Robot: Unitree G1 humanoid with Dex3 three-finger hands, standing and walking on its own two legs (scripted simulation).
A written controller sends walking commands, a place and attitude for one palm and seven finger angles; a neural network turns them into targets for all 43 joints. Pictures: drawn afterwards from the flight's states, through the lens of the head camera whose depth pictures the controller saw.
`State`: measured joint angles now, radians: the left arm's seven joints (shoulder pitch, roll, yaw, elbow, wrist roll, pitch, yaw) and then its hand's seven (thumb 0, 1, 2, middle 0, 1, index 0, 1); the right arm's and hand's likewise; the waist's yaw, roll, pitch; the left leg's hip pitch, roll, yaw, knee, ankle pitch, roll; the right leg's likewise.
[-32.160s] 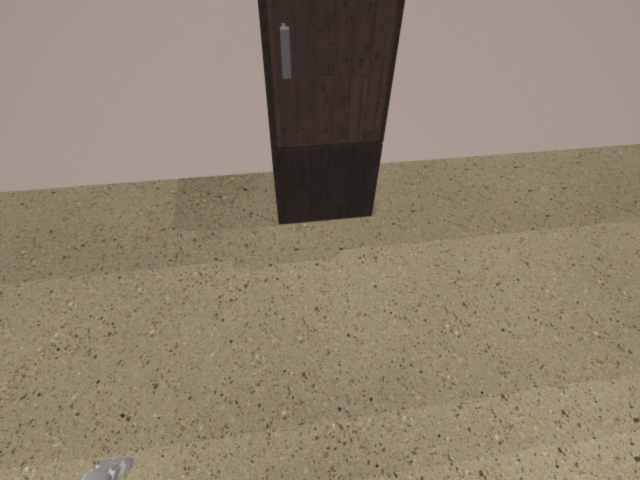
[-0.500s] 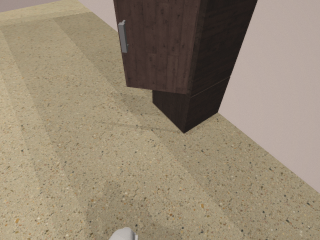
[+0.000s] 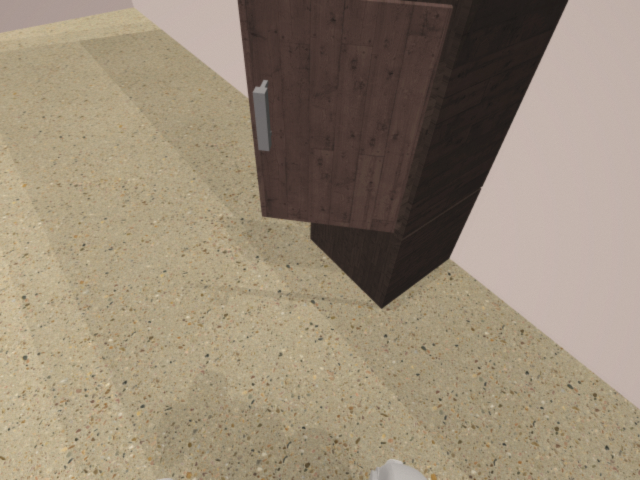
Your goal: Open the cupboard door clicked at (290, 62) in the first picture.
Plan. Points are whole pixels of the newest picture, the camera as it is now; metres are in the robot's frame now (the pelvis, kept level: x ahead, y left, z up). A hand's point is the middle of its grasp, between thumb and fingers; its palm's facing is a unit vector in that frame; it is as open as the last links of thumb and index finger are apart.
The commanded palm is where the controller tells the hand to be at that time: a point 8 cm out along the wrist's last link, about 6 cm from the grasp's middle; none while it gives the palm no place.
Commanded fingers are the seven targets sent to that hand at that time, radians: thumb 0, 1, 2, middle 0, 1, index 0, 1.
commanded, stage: take the last steps up to it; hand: left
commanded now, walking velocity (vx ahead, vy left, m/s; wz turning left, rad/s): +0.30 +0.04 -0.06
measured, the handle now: (265, 115) +0.83 +0.17 +0.00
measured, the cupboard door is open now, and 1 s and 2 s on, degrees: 44 44 44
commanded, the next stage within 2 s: come to a stop and stand still in 0.42 s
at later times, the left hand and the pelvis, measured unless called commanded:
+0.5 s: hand (197, 455) +0.19 +0.19 -0.19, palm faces +0.07 -0.98 -0.19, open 7.2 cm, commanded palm none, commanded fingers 0.00 0.90 0.90 -0.20 -0.30 -0.20 -0.30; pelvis +0.18 +0.00 -0.01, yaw +0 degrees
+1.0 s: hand (217, 383) +0.29 +0.19 -0.18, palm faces +0.00 -0.97 -0.26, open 7.4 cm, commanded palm none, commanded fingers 0.00 0.90 0.90 -0.20 -0.30 -0.20 -0.30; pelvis +0.23 -0.01 -0.01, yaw -1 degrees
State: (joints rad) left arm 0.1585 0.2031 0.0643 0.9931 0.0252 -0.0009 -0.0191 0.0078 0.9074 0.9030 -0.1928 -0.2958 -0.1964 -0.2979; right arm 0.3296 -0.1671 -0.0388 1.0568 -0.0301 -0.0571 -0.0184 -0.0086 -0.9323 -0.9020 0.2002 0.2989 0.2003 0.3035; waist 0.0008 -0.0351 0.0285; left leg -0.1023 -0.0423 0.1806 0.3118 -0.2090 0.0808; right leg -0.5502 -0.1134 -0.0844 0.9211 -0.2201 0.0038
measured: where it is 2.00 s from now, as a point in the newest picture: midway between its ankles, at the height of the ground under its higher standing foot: outside the picture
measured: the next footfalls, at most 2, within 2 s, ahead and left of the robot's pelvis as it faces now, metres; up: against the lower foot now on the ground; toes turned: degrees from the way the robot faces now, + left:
right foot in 0.20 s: +0.18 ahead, -0.13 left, +0.00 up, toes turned -8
left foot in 0.52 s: +0.31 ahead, +0.12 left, +0.00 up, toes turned +6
